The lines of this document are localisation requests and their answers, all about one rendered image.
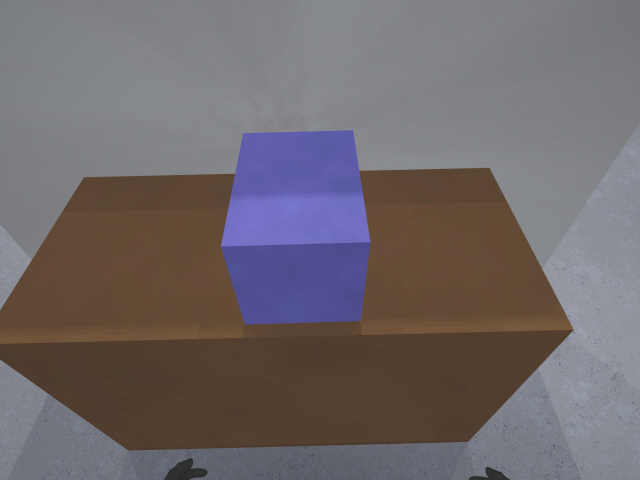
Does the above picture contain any left robot hand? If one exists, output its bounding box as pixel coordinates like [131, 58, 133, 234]
[164, 458, 208, 480]

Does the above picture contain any carton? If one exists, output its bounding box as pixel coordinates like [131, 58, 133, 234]
[221, 130, 370, 325]

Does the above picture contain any pedestal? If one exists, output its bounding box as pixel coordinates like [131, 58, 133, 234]
[0, 168, 574, 451]

